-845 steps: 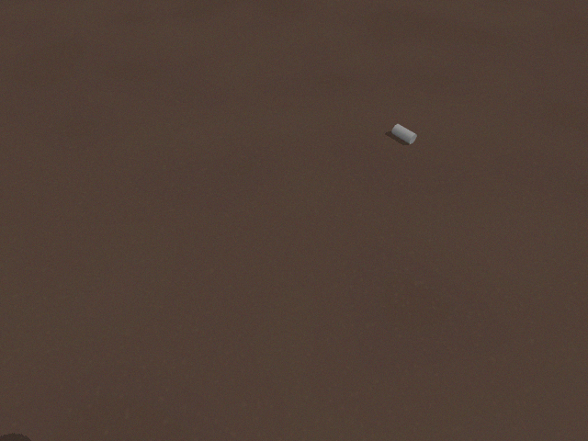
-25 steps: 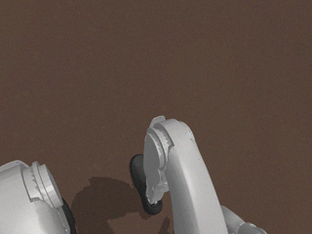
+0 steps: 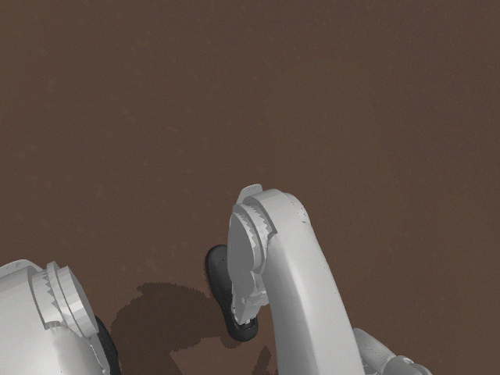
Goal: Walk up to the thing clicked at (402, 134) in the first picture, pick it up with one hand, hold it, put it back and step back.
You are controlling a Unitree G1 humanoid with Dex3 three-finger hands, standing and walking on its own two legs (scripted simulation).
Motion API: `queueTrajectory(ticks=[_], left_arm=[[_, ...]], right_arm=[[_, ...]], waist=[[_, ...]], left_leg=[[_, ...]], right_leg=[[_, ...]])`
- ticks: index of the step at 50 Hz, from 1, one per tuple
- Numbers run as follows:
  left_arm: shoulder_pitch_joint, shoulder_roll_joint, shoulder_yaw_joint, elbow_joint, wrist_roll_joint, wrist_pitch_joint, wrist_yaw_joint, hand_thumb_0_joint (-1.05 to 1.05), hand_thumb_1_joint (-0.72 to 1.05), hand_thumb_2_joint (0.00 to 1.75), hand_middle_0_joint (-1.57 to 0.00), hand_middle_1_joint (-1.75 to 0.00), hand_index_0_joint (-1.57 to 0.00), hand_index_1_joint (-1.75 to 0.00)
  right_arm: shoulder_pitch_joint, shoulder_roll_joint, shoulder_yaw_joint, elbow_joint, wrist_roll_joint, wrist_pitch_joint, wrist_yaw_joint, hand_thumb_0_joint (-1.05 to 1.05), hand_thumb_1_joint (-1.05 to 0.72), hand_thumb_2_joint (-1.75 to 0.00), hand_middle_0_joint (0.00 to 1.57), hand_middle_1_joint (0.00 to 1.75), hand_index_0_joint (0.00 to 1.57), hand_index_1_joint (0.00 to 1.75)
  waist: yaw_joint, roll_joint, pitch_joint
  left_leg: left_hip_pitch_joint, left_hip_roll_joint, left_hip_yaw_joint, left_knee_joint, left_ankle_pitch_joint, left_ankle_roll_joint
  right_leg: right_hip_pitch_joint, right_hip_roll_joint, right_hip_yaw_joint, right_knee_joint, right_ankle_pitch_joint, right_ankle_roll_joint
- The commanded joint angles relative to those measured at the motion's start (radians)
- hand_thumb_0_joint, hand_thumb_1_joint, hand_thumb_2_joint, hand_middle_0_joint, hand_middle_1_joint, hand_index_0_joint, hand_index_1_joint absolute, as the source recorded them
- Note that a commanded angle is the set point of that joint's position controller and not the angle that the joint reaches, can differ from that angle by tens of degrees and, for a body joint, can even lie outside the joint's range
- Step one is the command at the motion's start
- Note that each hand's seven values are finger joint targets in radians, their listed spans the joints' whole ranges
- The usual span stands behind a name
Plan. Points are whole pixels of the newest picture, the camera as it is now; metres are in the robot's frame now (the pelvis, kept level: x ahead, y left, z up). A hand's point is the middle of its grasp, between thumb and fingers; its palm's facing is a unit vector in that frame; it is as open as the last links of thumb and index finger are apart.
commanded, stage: close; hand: left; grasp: from above
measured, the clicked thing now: out of the picture +0.45 +0.31 -0.26
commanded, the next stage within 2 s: settle in 0.60 s
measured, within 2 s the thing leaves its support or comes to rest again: leaves its support in 0.94 s
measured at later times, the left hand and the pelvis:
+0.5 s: hand out of the picture +0.43 +0.31 -0.24, palm faces -0.45 -0.14 -0.88, open 9.0 cm; pelvis +0.00 +0.00 +0.00, yaw +0 degrees
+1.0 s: hand out of the picture +0.43 +0.32 -0.23, palm faces -0.43 -0.15 -0.89, open 9.0 cm; pelvis +0.00 +0.00 +0.00, yaw +0 degrees
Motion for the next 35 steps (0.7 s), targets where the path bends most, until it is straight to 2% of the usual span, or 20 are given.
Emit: queueTrajectory(ticks=[1, 2, 3, 7, 9, 11, 13, 14, 16, 17, 19, 20, 21, 24, 27, 29, 31, 32, 34, 35], left_arm=[[-0.206, 0.183, -0.012, -0.087, -0.006, -0.028, 0.03, 0.0, 0.24, 0.51, -0.62, -0.62, -0.65, -0.59], [-0.199, 0.178, -0.024, -0.09, -0.004, -0.031, 0.033, 0.0, 0.25, 0.5, -0.63, -0.61, -0.66, -0.57], [-0.202, 0.19, -0.012, -0.094, -0.008, -0.033, 0.041, 0.0, 0.25, 0.52, -0.64, -0.6, -0.67, -0.58], [-0.198, 0.188, -0.016, -0.103, -0.009, -0.029, 0.055, 0.0, 0.3, 0.49, -0.68, -0.57, -0.7, -0.54], [-0.221, 0.213, 0.004, -0.14, -0.005, -0.032, 0.067, 0.0, 0.35, 0.53, -0.72, -0.58, -0.74, -0.56], [-0.191, 0.199, -0.003, -0.101, 0.001, -0.022, 0.074, 0.0, 0.41, 0.53, -0.75, -0.6, -0.78, -0.57], [-0.205, 0.221, 0.013, -0.119, 0.003, -0.017, 0.081, 0.0, 0.43, 0.55, -0.78, -0.57, -0.8, -0.55], [-0.203, 0.21, 0.001, -0.097, 0.007, -0.012, 0.078, 0.0, 0.45, 0.53, -0.79, -0.58, -0.81, -0.56], [-0.22, 0.241, 0.031, -0.14, 0.003, -0.009, 0.085, 0.0, 0.46, 0.54, -0.8, -0.56, -0.82, -0.54], [-0.212, 0.228, 0.02, -0.1, 0.01, -0.001, 0.079, 0.0, 0.47, 0.53, -0.81, -0.54, -0.83, -0.53], [-0.206, 0.221, 0.026, -0.095, 0.011, 0.002, 0.077, 0.0, 0.48, 0.53, -0.82, -0.54, -0.83, -0.52], [-0.196, 0.213, 0.014, -0.09, 0.007, 0.003, 0.075, 0.0, 0.49, 0.53, -0.84, -0.53, -0.85, -0.51], [-0.217, 0.235, 0.029, -0.116, 0.011, 0.0, 0.076, 0.0, 0.51, 0.54, -0.85, -0.54, -0.87, -0.52], [-0.199, 0.221, 0.013, -0.066, 0.012, 0.01, 0.062, 0.0, 0.55, 0.54, -0.87, -0.54, -0.89, -0.52], [-0.207, 0.233, 0.015, -0.099, 0.003, 0.006, 0.06, 0.0, 0.57, 0.54, -0.9, -0.53, -0.91, -0.51], [-0.212, 0.235, 0.025, -0.109, 0.011, 0.001, 0.062, 0.0, 0.59, 0.54, -0.91, -0.53, -0.92, -0.51], [-0.18, 0.201, 0.005, -0.059, 0.01, 0.001, 0.061, 0.0, 0.6, 0.51, -0.91, -0.52, -0.93, -0.5], [-0.173, 0.206, 0.009, -0.047, 0.009, -0.001, 0.061, 0.0, 0.62, 0.53, -0.93, -0.52, -0.94, -0.51], [-0.192, 0.213, 0.006, -0.055, 0.01, -0.003, 0.06, 0.0, 0.66, 0.52, -0.95, -0.53, -0.97, -0.51], [-0.185, 0.233, 0.015, -0.062, 0.011, -0.004, 0.062, 0.0, 0.66, 0.56, -0.96, -0.52, -0.98, -0.51]], right_arm=[[0.183, -0.307, -0.071, 0.004, 0.008, 0.009, -0.012, 0.0, -0.89, -0.9, 0.2, 0.3, 0.2, 0.3], [0.173, -0.308, -0.067, 0.004, 0.005, 0.008, -0.012, 0.0, -0.89, -0.9, 0.2, 0.3, 0.2, 0.3], [0.19, -0.317, -0.069, 0.006, 0.003, 0.011, -0.014, 0.0, -0.89, -0.9, 0.2, 0.3, 0.2, 0.3], [0.186, -0.313, -0.066, 0.008, 0.0, 0.006, -0.015, 0.0, -0.89, -0.9, 0.2, 0.3, 0.2, 0.3], [0.204, -0.329, -0.083, 0.006, 0.001, 0.011, -0.018, 0.0, -0.89, -0.9, 0.2, 0.3, 0.2, 0.3], [0.192, -0.325, -0.082, 0.005, -0.004, 0.012, -0.019, 0.0, -0.89, -0.9, 0.2, 0.3, 0.2, 0.3], [0.203, -0.327, -0.088, 0.005, -0.001, 0.017, -0.023, 0.0, -0.89, -0.9, 0.2, 0.3, 0.2, 0.3], [0.192, -0.324, -0.086, -0.005, 0.0, 0.013, -0.023, 0.0, -0.89, -0.9, 0.2, 0.3, 0.2, 0.3], [0.198, -0.331, -0.096, 0.005, 0.001, 0.015, -0.025, 0.0, -0.89, -0.9, 0.2, 0.3, 0.2, 0.3], [0.194, -0.323, -0.09, -0.001, 0.004, 0.011, -0.022, 0.0, -0.89, -0.9, 0.2, 0.3, 0.2, 0.3], [0.193, -0.319, -0.085, 0.001, 0.0, 0.011, -0.02, 0.0, -0.89, -0.9, 0.2, 0.3, 0.2, 0.3], [0.184, -0.32, -0.089, 0.001, 0.0, 0.013, -0.023, 0.0, -0.89, -0.9, 0.2, 0.3, 0.2, 0.3], [0.189, -0.329, -0.095, 0.0, 0.003, 0.012, -0.025, 0.0, -0.89, -0.9, 0.2, 0.3, 0.2, 0.3], [0.178, -0.32, -0.089, -0.003, 0.004, 0.01, -0.025, 0.0, -0.89, -0.9, 0.2, 0.3, 0.2, 0.3], [0.174, -0.33, -0.099, -0.002, 0.007, 0.014, -0.035, 0.0, -0.89, -0.9, 0.2, 0.3, 0.2, 0.3], [0.189, -0.322, -0.094, -0.004, 0.001, 0.019, -0.031, 0.0, -0.89, -0.9, 0.2, 0.3, 0.2, 0.3], [0.179, -0.322, -0.091, -0.005, -0.002, 0.019, -0.029, 0.0, -0.88, -0.9, 0.2, 0.3, 0.2, 0.3], [0.179, -0.313, -0.078, -0.014, -0.002, 0.021, -0.027, 0.0, -0.89, -0.9, 0.2, 0.3, 0.2, 0.3], [0.181, -0.332, -0.082, -0.013, -0.005, 0.019, -0.028, 0.0, -0.89, -0.9, 0.2, 0.3, 0.2, 0.3], [0.179, -0.326, -0.08, -0.012, -0.007, 0.021, -0.03, 0.0, -0.89, -0.9, 0.2, 0.3, 0.2, 0.3]], waist=[[-0.052, 0.455, -0.64], [-0.052, 0.451, -0.646], [-0.058, 0.457, -0.66], [-0.05, 0.451, -0.648], [-0.047, 0.476, -0.689], [-0.05, 0.453, -0.664], [-0.047, 0.459, -0.67], [-0.049, 0.454, -0.646], [-0.04, 0.464, -0.67], [-0.05, 0.462, -0.64], [-0.052, 0.46, -0.645], [-0.056, 0.447, -0.646], [-0.05, 0.472, -0.654], [-0.053, 0.456, -0.609], [-0.044, 0.451, -0.634], [-0.04, 0.488, -0.685], [-0.053, 0.463, -0.631], [-0.055, 0.429, -0.613], [-0.063, 0.452, -0.599], [-0.05, 0.439, -0.62]], left_leg=[[0.473, -0.001, 0.116, -0.271, 0.252, 0.014], [0.482, 0.0, 0.118, -0.264, 0.261, 0.015], [0.486, 0.002, 0.121, -0.266, 0.275, 0.016], [0.484, 0.003, 0.113, -0.273, 0.267, 0.012], [0.498, 0.005, 0.115, -0.281, 0.279, 0.011], [0.47, 0.006, 0.117, -0.281, 0.253, 0.014], [0.464, 0.004, 0.122, -0.283, 0.245, 0.016], [0.457, 0.003, 0.126, -0.276, 0.232, 0.016], [0.471, 0.004, 0.12, -0.289, 0.239, 0.014], [0.464, 0.002, 0.119, -0.281, 0.231, 0.014], [0.475, 0.004, 0.112, -0.279, 0.25, 0.012], [0.469, 0.005, 0.118, -0.283, 0.243, 0.013], [0.48, 0.003, 0.117, -0.287, 0.253, 0.012], [0.454, 0.002, 0.125, -0.28, 0.214, 0.014], [0.458, 0.002, 0.123, -0.297, 0.206, 0.014], [0.499, 0.006, 0.113, -0.3, 0.253, 0.008], [0.466, 0.004, 0.116, -0.295, 0.245, 0.011], [0.445, 0.001, 0.121, -0.281, 0.242, 0.016], [0.456, 0.0, 0.122, -0.285, 0.235, 0.015], [0.454, 0.001, 0.121, -0.289, 0.23, 0.016]], right_leg=[[0.364, 0.055, -0.137, -0.191, 0.268, -0.071], [0.362, 0.057, -0.136, -0.189, 0.274, -0.071], [0.385, 0.064, -0.134, -0.2, 0.289, -0.07], [0.366, 0.057, -0.14, -0.196, 0.277, -0.071], [0.387, 0.063, -0.137, -0.202, 0.289, -0.074], [0.388, 0.067, -0.133, -0.213, 0.271, -0.074], [0.393, 0.064, -0.128, -0.218, 0.265, -0.075], [0.375, 0.063, -0.125, -0.208, 0.254, -0.075], [0.38, 0.063, -0.128, -0.215, 0.252, -0.077], [0.351, 0.055, -0.129, -0.198, 0.246, -0.076], [0.344, 0.057, -0.14, -0.194, 0.258, -0.074], [0.366, 0.063, -0.131, -0.21, 0.258, -0.074], [0.355, 0.06, -0.135, -0.205, 0.263, -0.075], [0.344, 0.055, -0.124, -0.204, 0.229, -0.075], [0.36, 0.058, -0.121, -0.221, 0.221, -0.077], [0.365, 0.061, -0.13, -0.202, 0.258, -0.081], [0.358, 0.062, -0.134, -0.204, 0.259, -0.077], [0.361, 0.061, -0.133, -0.211, 0.262, -0.072], [0.345, 0.058, -0.134, -0.207, 0.251, -0.073], [0.363, 0.061, -0.131, -0.22, 0.244, -0.073]])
